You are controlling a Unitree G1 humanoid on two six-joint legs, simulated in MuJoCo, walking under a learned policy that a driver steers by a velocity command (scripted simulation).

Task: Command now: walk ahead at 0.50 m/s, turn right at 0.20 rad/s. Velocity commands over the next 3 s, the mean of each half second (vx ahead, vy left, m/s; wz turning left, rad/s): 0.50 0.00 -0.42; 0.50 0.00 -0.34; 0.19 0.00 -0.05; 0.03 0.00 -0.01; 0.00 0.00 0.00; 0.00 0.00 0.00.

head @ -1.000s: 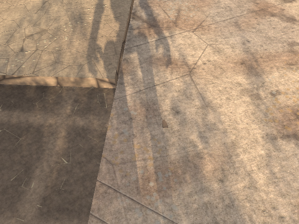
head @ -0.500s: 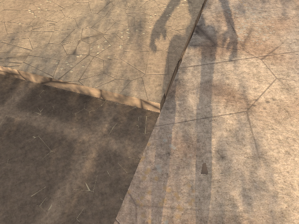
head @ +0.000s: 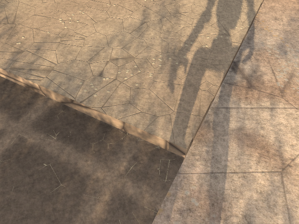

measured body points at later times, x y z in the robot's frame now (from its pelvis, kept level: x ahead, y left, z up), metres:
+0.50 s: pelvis +0.26 -0.07 -0.01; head +0.29 -0.08 +0.44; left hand +0.44 +0.17 -0.13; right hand +0.27 -0.34 -0.14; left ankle +0.20 +0.09 -0.64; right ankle +0.30 -0.12 -0.74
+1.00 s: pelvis +0.55 -0.11 -0.01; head +0.57 -0.11 +0.44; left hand +0.68 +0.13 -0.15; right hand +0.56 -0.41 -0.11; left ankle +0.64 -0.06 -0.74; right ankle +0.37 -0.15 -0.66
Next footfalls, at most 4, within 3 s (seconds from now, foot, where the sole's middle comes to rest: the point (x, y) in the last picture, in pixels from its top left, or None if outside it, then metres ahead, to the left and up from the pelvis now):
0.36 right None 0.34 -0.13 -0.78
0.90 left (169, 189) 0.68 -0.08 -0.78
1.34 right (216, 180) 0.74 -0.31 -0.78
1.60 left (170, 175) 0.75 -0.09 -0.78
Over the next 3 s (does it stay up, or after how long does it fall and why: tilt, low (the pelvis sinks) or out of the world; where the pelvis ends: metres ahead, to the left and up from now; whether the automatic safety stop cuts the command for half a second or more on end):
stays up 0.72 -0.18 0.00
